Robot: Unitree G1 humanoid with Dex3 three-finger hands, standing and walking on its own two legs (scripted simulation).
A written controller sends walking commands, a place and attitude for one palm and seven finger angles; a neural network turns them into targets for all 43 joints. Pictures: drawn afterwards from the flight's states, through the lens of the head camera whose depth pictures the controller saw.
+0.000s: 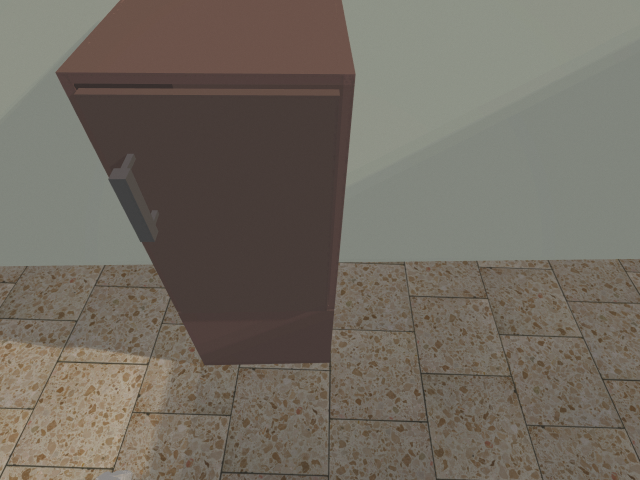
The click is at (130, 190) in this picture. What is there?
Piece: cupboard door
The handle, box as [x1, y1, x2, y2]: [108, 154, 158, 241]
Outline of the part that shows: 127,154 121,167 114,168 108,179 140,241 154,241 157,233 155,222 158,212 157,210 152,210 150,213 130,169 135,159 134,155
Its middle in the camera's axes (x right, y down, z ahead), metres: -0.30 -0.07 +0.64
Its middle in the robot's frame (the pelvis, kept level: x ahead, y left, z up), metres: +0.52 +0.33 +0.03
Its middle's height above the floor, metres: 0.80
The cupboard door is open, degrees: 0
